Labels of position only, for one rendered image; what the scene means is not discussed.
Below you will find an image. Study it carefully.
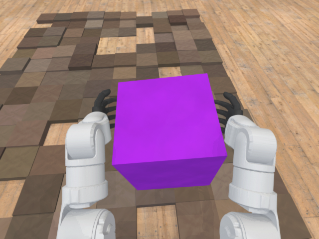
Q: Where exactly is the right robot hand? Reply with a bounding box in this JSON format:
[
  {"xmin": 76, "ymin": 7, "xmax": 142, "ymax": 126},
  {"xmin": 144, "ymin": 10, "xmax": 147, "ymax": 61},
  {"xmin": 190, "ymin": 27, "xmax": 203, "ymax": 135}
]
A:
[{"xmin": 214, "ymin": 92, "xmax": 243, "ymax": 134}]

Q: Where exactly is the robot right upper arm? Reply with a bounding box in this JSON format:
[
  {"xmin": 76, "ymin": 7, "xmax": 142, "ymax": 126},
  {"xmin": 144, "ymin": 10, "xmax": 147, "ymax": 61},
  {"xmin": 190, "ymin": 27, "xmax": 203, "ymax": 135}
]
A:
[{"xmin": 219, "ymin": 212, "xmax": 280, "ymax": 239}]

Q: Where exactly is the robot left upper arm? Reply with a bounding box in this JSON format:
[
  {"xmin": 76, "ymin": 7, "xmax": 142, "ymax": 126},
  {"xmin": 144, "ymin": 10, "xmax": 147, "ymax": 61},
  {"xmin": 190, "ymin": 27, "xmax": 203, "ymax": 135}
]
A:
[{"xmin": 57, "ymin": 209, "xmax": 116, "ymax": 239}]

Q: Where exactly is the carton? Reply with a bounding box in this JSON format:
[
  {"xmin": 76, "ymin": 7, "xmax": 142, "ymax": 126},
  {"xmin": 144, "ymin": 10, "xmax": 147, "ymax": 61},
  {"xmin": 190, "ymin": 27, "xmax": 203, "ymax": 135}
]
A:
[{"xmin": 112, "ymin": 73, "xmax": 227, "ymax": 190}]

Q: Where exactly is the robot left forearm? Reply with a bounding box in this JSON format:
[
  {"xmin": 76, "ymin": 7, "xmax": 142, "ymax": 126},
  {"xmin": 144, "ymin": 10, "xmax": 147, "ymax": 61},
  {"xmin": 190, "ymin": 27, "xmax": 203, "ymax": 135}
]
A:
[{"xmin": 56, "ymin": 112, "xmax": 112, "ymax": 239}]

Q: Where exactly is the left robot hand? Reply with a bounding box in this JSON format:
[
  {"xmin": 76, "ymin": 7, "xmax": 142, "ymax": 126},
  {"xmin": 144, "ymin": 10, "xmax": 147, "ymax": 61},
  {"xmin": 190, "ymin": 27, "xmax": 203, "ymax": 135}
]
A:
[{"xmin": 92, "ymin": 89, "xmax": 117, "ymax": 129}]

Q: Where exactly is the robot right forearm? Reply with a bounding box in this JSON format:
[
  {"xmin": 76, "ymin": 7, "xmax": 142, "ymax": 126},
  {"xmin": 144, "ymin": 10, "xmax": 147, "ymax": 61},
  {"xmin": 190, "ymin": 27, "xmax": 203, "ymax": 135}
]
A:
[{"xmin": 224, "ymin": 115, "xmax": 281, "ymax": 239}]

